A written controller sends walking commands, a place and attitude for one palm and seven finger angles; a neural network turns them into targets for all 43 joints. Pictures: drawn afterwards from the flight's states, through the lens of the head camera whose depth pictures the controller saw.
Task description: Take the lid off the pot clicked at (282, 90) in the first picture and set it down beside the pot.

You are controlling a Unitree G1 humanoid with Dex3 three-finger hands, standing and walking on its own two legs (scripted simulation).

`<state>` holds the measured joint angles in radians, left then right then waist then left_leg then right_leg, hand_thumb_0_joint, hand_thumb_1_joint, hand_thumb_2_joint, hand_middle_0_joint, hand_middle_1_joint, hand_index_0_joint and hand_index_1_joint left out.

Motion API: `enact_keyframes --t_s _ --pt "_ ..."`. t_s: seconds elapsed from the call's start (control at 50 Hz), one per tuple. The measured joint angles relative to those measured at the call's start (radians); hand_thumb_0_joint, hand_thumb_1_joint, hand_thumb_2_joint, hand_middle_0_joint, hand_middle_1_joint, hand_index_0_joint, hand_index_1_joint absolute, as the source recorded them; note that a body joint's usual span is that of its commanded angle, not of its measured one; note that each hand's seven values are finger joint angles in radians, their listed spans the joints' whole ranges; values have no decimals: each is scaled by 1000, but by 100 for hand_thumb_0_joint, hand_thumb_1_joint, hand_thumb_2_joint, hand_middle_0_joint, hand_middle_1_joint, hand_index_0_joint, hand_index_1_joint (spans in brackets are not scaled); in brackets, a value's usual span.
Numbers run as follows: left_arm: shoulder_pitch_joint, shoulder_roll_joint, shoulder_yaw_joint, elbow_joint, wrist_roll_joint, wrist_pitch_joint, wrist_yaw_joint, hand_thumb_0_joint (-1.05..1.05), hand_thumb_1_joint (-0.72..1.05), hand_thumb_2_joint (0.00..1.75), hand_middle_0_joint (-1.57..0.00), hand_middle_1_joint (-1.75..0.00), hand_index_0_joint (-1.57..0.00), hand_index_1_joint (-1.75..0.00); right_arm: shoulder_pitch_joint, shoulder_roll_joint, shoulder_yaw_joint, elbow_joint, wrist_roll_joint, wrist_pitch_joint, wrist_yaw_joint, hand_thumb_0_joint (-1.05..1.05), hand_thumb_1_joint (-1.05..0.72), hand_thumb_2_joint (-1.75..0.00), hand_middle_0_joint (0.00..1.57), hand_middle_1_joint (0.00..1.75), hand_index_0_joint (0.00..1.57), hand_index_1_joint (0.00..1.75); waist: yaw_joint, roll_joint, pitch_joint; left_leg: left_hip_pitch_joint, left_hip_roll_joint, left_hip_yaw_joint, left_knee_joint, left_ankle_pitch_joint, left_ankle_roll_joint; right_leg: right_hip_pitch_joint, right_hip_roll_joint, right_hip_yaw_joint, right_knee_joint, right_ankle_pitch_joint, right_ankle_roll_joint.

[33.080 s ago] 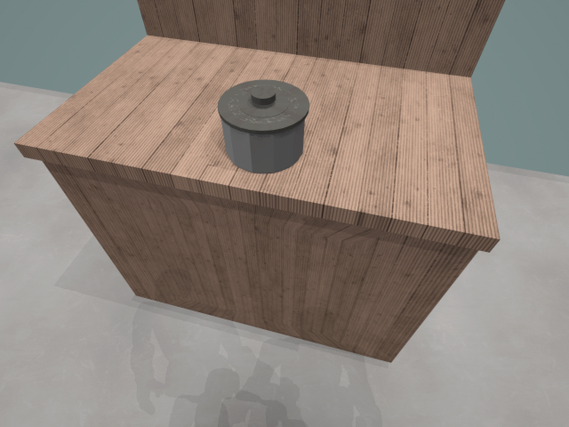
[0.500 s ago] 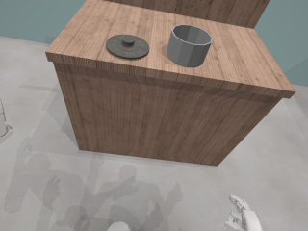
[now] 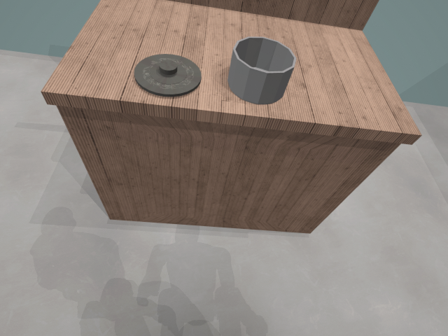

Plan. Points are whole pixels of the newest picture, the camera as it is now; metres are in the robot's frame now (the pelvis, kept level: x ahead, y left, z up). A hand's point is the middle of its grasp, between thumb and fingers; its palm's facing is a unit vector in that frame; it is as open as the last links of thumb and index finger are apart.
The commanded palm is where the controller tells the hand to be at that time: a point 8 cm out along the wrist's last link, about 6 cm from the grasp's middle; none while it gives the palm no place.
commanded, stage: stop stepping back and stand still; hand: left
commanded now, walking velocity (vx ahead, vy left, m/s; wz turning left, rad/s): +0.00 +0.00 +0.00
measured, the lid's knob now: (168, 67) +0.74 +0.14 +0.03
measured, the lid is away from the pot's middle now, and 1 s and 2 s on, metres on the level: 0.25 0.25 0.25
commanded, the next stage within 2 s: none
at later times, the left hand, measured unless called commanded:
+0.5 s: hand out of the picture +0.13 +0.15 -0.17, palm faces -0.01 -0.97 -0.26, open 7.3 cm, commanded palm none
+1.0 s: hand (152, 274) +0.27 +0.13 -0.19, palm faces -0.03 -0.97 -0.25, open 7.4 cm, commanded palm none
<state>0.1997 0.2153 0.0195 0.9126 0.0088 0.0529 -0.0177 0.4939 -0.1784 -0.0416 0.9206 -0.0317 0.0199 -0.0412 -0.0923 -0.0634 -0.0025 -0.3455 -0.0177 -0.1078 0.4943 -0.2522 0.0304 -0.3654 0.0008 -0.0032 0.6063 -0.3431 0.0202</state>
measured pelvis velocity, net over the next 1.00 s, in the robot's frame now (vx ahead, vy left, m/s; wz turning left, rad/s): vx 0.20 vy -0.06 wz -0.02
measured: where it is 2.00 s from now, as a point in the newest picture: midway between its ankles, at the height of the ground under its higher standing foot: (222, 298)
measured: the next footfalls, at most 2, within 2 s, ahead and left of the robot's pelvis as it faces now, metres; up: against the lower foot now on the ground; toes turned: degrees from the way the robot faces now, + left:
right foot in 0.04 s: -0.01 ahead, -0.14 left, +0.02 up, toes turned -3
right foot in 0.96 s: +0.12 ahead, -0.15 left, +0.00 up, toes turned -3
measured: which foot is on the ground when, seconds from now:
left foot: down 0.00-0.98, up 1.00-1.00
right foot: up 0.00-0.02, down 0.04-0.82, up 0.84-0.94, down 0.96-1.00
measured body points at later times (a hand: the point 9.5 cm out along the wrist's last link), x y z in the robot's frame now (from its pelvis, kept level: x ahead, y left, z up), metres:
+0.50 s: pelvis +0.09 -0.04 +0.00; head +0.15 -0.05 +0.45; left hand +0.13 +0.20 -0.15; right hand +0.09 -0.27 -0.16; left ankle +0.00 +0.08 -0.72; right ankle -0.05 -0.14 -0.72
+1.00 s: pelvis +0.20 -0.06 -0.02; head +0.29 -0.06 +0.42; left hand +0.27 +0.18 -0.17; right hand +0.14 -0.26 -0.18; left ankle +0.01 +0.08 -0.69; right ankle +0.08 -0.14 -0.74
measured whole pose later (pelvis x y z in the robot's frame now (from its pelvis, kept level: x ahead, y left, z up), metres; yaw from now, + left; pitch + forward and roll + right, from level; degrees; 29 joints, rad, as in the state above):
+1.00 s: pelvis +0.20 -0.06 -0.02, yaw -1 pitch +6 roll +2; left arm 0.14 0.18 0.06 1.01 0.01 -0.01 0.04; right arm 0.35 -0.10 -0.05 1.02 0.01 0.04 -0.04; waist -0.03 -0.02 0.09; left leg -0.19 0.03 0.07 0.83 -0.46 -0.01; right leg -0.23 -0.01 -0.03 0.62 -0.44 -0.05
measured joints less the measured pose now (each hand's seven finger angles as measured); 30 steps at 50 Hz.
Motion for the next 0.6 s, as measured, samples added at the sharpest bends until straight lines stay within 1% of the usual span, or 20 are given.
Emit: enact_keyframes --t_s 0.02,0.04,0.06,0.08,0.12,0.16,0.2,0.24,0.28,0.3,0.34,0.4,0.48,0.6 --pt "2 14 2 20 -3 -9 5 -6 95 90 -20 -29 -20 -30 10 4 -2 10 3 -2 0 1 -91 -90 20 30 21 30 2 -6 -7 -4 -10 9 15 -16 -6 57 1 8 -69 33 -10" --pt "6 29 4 38 -4 -20 12 -5 95 90 -20 -29 -20 -30 19 11 -3 18 8 -6 0 1 -91 -90 20 30 21 30 9 -21 -16 -12 -26 27 38 -36 -11 106 -11 27 -127 38 -20" --pt "3 30 10 63 -5 -29 24 -4 94 90 -20 -29 -20 -30 8 11 -3 33 12 -6 1 1 -91 -90 20 30 21 30 21 -12 -13 -21 -22 42 69 -61 -16 119 -8 42 -146 -20 -17" --pt "-2 23 11 88 -4 -33 33 -4 94 90 -19 -29 -20 -30 -10 8 -5 47 15 -4 2 1 -91 -90 20 30 20 30 23 17 2 -19 -5 45 92 -78 -19 123 9 46 -137 -34 -14" --pt "-5 11 7 124 -3 -36 41 -2 93 90 -19 -29 -20 -30 -32 11 -6 55 18 -6 7 1 -91 -90 19 30 20 30 9 61 23 -8 12 54 120 -93 -21 145 23 37 -129 -24 -15" --pt "-5 1 7 146 -4 -43 54 -1 93 90 -19 -29 -20 -30 -48 27 -1 64 20 -7 11 1 -91 -90 19 30 20 30 4 82 33 5 23 81 146 -109 -22 177 24 25 -130 -34 -19" --pt "-4 -9 7 161 -6 -46 63 -1 92 90 -19 -29 -20 -30 -69 47 5 74 23 -5 15 1 -91 -90 19 30 20 30 11 86 34 40 28 103 130 -131 -19 203 21 18 -128 -56 -21" --pt "-3 -20 6 168 -9 -46 68 0 92 90 -19 -29 -20 -30 -100 66 11 83 24 -6 15 1 -91 -90 19 30 20 30 22 81 32 73 24 109 97 -151 -19 209 15 17 -105 -76 -23" --pt "-8 -39 5 172 -12 -45 70 0 92 90 -19 -29 -20 -30 -138 77 15 87 20 -8 4 1 -91 -90 20 30 20 30 33 84 41 90 22 111 95 -153 -18 202 10 7 -61 -78 -25" --pt "-10 -51 3 175 -14 -44 70 0 92 90 -19 -29 -20 -30 -152 73 13 96 15 -3 -7 2 -93 -89 20 30 21 30 37 89 46 97 21 110 100 -147 -16 204 8 -1 -42 -70 -27" --pt "-9 -71 6 178 -16 -42 76 1 92 90 -19 -29 -20 -30 -167 62 4 106 23 3 -14 3 -95 -89 20 30 21 30 48 95 49 110 20 118 112 -121 -16 217 2 -11 -28 -45 -31" --pt "1 -71 12 177 -12 -38 84 1 94 90 -20 -29 -20 -30 -185 49 -9 108 30 11 -15 3 -95 -89 20 30 21 30 60 87 41 128 19 142 107 -67 -22 235 -8 -12 -37 -9 -34" --pt "0 -62 16 172 -6 -32 82 1 93 90 -20 -29 -20 -30 -215 35 -21 89 29 12 -9 2 -94 -89 20 30 21 30 62 74 40 135 21 166 79 -34 -25 229 -15 -15 -46 12 -34" --pt "-16 -46 25 154 -1 -32 80 1 92 90 -20 -29 -20 -30 -242 25 -31 65 26 17 -5 1 -92 -90 20 30 20 30 63 60 49 118 32 186 88 -41 -29 210 -15 -31 -35 1 -39"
